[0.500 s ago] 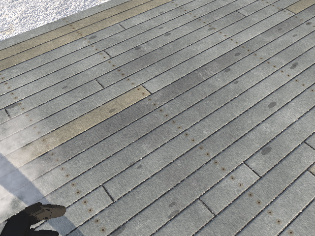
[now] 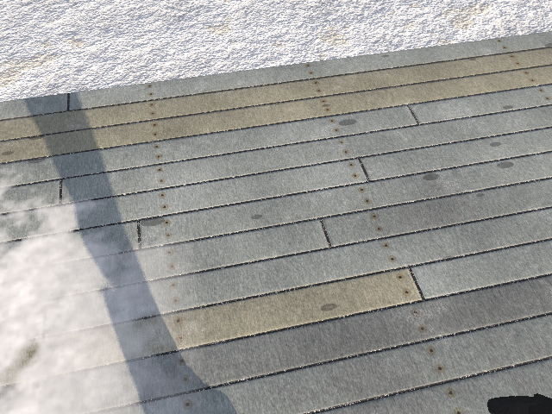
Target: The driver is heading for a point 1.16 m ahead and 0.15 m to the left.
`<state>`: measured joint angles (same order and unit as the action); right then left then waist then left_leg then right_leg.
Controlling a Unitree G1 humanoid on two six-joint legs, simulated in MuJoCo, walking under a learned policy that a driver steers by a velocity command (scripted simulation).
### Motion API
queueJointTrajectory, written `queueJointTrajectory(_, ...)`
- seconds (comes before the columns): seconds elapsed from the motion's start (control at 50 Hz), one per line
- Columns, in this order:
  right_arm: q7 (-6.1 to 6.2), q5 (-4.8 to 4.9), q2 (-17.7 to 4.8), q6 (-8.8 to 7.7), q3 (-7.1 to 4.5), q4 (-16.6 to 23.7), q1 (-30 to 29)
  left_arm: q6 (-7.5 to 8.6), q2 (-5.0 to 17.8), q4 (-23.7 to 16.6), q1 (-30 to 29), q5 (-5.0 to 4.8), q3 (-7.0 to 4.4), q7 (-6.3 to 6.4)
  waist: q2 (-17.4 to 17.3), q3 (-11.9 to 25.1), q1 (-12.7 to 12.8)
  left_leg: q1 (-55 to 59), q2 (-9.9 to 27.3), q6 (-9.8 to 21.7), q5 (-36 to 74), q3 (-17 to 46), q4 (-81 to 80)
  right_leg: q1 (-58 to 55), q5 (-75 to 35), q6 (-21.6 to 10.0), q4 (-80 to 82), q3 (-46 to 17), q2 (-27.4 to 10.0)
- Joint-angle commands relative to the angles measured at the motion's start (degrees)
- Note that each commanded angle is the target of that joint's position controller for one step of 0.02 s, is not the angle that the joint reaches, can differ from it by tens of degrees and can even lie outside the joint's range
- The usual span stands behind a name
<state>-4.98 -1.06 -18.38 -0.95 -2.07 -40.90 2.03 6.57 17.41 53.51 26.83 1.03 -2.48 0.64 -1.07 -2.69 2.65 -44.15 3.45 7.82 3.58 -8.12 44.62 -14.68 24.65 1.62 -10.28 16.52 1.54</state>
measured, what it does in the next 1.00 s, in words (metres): walks ahead: left foot, then right foot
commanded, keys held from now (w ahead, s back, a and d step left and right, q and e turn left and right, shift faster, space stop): w+q+shift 0.38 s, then w+e+shift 0.62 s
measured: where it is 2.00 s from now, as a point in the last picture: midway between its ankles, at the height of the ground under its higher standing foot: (225, 151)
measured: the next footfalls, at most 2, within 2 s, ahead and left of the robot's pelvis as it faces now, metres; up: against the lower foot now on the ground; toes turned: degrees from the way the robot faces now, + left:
left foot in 0.08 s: +0.28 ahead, +0.04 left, +0.00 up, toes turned +8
right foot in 0.50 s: +0.72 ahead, +0.00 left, +0.00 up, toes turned +26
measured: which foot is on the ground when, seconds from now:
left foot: up 0.00-0.06, down 0.08-0.52, up 0.54-0.90, down 0.92-1.00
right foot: down 0.00-0.08, up 0.10-0.48, down 0.50-0.92, up 0.94-1.00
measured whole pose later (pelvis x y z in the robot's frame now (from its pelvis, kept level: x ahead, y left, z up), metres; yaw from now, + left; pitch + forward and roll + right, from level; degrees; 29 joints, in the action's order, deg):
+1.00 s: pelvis +0.91 +0.18 +0.01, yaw +7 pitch +3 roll +1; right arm 0.6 -3.5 -14.4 -4.9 0.8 -36.0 1.8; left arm 3.0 17.1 49.9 26.2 -0.7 -4.0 -0.5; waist 1.4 -0.3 5.7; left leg -25.0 0.7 -0.3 -12.4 -1.4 34.7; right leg 13.1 22.3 -6.0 -64.0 -6.7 3.9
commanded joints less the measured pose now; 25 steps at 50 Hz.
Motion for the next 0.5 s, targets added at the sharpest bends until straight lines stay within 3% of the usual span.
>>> queueJointTrajectory(0.02,0.17,0.27,-3.55,-0.16,-0.58,-0.82,12.59,-0.52,11.61,-6.73,-8.46,0.47,-2.16,1.33,6.5,3.57,-11.77,25.63,-7.59,2.92,-3.97,-4.03,-1.64,11.59,-85.37,-3.35,-15.44,-0.04,-14.31)
queueJointTrajectory(0.04,0.8,0.21,-6.0,-0.01,-1.83,-3.57,23.0,-1.79,13.09,-7.78,-10.89,0.93,-2.69,1.57,7.24,8.71,-17.17,36.32,-8.86,4.57,-8.27,-2.37,-1.21,13.85,-87.55,-3.96,-29.37,-1.37,-15.6)
queueJointTrajectory(0.06,2.05,0.14,-8.85,0.1,-3.54,-6.97,33.52,-2.65,13.0,-8.43,-12.17,1.32,-2.77,1.12,4.92,12.96,-20.88,49.25,-9.82,6.08,-13.05,1.2,-4.47,20.43,-77.22,-4.38,-47.46,-2.63,-14.82)
queueJointTrajectory(0.08,3.46,1.01,-12.01,0.65,-5.08,-7.29,30.31,-2.43,7.81,-9.14,-12.61,1.31,-1.62,-0.33,-6.72,7.43,-16.81,52.83,-5.86,8.39,-16.74,10.7,-9.11,34.9,-24.47,-2.45,-70.03,-3.05,-4.38)
queueJointTrajectory(0.1,3.6,-1.16,-19.58,1.51,-6.24,-4.33,23.55,-1.32,2.6,-15.32,-5.47,0.87,0.16,-0.7,-18.39,13.36,-6.11,67.22,8.42,20.01,-17.1,44.57,-16.46,59.7,5.88,0.73,-89.37,-11.6,2.67)
queueJointTrajectory(0.12,3.85,-0.26,-18.37,1.56,-6.76,-2.16,23.58,0.3,5.58,-17.16,-11.08,1.39,0.51,-0.31,-6.61,17.77,-10.03,67.57,11.26,21.31,-29.25,56.91,-27.99,64.73,0.81,-0.57,-88.04,-21.66,0.18)
queueJointTrajectory(0.14,4.51,-0.11,-14.95,1.16,-6.09,-3.12,22.79,1.21,6.83,-17.46,-14.48,1.3,0.59,-0.32,0.9,9.14,-8.32,58.56,10.75,17.73,-31.56,54.72,-31.93,65.17,-2.9,-1.15,-81.4,-22.53,-2.8)
queueJointTrajectory(0.16,4.73,0.15,-12.18,0.49,-5.4,-4.06,21.28,1.24,6.36,-17.24,-15.69,1.65,0.81,-0.21,6.2,3.78,-5.19,48.95,8.54,15.01,-26.26,49.11,-32.0,61.47,-4.85,-1.05,-74.31,-22.1,-5.37)
queueJointTrajectory(0.2,4.98,0.82,-8.78,-1.37,-3.97,-3.71,18.23,-1.09,5.22,-16.57,-15.04,3.49,1.43,-0.11,7.63,-0.88,-1.12,33.5,2.33,12.66,-11.43,37.63,-30.6,52.64,-4.38,0.33,-67.01,-21.75,-8.03)
queueJointTrajectory(0.22,4.97,0.8,-8.79,-1.94,-3.79,-3.45,17.67,-2.44,4.18,-17.1,-14.01,3.47,1.71,-0.3,5.06,0.5,0.28,30.15,1.37,13.27,-13.48,35.74,-31.87,50.55,-2.45,1.57,-63.06,-21.36,-8.57)
queueJointTrajectory(0.24,4.76,1.05,-8.08,-2.48,-3.65,-3.02,16.54,-3.33,3.72,-16.99,-15.34,3.77,1.87,-0.53,6.46,-0.05,0.17,26.69,-1.67,12.14,-14.77,31.99,-33.26,48.99,-3.58,2.1,-59.56,-20.01,-9.36)
queueJointTrajectory(0.26,4.7,0.94,-9.18,-2.97,-3.83,-2.65,17.09,-3.58,3.09,-19.45,-18.69,3.29,2.25,-0.9,3.5,-1.25,-0.4,23.2,-1.87,12.73,-12.19,31.9,-34.49,48.06,-6.5,2.64,-53.53,-18.78,-9.35)
queueJointTrajectory(0.3,4.48,0.94,-8.65,-3.36,-4.09,-2.72,18.88,-3.24,1.96,-22.77,-27.46,2.14,2.95,-1.38,3.56,-4.07,-3.36,21.0,-3.88,10.89,-9.26,30.14,-35.45,46.61,-17.14,3.17,-41.22,-17.78,-8.87)
queueJointTrajectory(0.34,4.14,1.09,-9.58,-3.29,-4.73,-2.66,19.92,-2.94,1.39,-23.68,-30.51,1.06,3.28,-1.78,1.41,-2.47,-5.98,24.14,-5.24,8.26,-4.05,29.39,-34.77,43.25,-27.25,2.44,-31.19,-16.77,-6.32)
queueJointTrajectory(0.38,3.95,1.43,-10.27,-3.3,-5.16,-3.14,21.82,-2.66,2.25,-24.59,-32.0,0.45,3.04,-1.81,-1.36,-0.44,-7.67,29.81,-3.6,6.59,4.15,30.89,-32.46,40.95,-30.9,1.31,-25.83,-16.94,-4.49)
queueJointTrajectory(0.42,4.49,1.41,-9.31,-3.65,-4.86,-4.12,22.74,-2.2,3.21,-23.74,-30.22,0.83,2.65,-1.71,-1.14,1.14,-7.54,36.58,-1.5,4.91,10.5,29.3,-31.02,37.79,-32.73,-0.7,-20.13,-16.18,-4.05)
queueJointTrajectory(0.44,4.74,1.17,-9.64,-3.92,-4.73,-4.76,23.26,-2.05,4.33,-22.59,-27.56,1.09,2.04,-1.44,-1.16,2.9,-6.65,41.07,-0.54,3.87,19.21,28.58,-28.06,35.32,-30.79,-1.86,-19.2,-15.48,-2.8)
queueJointTrajectory(0.46,4.81,0.5,-11.52,-4.08,-4.97,-5.09,23.09,-1.98,6.55,-20.88,-21.93,1.01,0.87,-0.91,-2.05,6.21,-3.93,45.43,0.45,2.74,30.2,27.65,-21.7,31.27,-24.9,-3.25,-19.92,-14.62,-0.89)
queueJointTrajectory(0.48,4.79,-0.6,-12.88,-3.91,-5.17,-5.27,21.5,-2.03,8.71,-18.12,-12.5,0.47,-0.42,-0.16,-2.4,10.64,1.49,46.95,0.02,1.6,37.46,25.25,-10.68,24.27,-18.47,-4.62,-20.13,-13.02,0.65)
queueJointTrajectory(0.5,4.89,-1.45,-11.47,-3.81,-4.77,-4.85,18.33,-2.22,10.74,-14.75,-0.32,0.38,-1.64,0.84,-2.22,14.17,8.28,39.84,-1.82,0.58,33.35,22.35,5.28,12.55,-13.33,-5.93,-21.72,-14.25,-1.74)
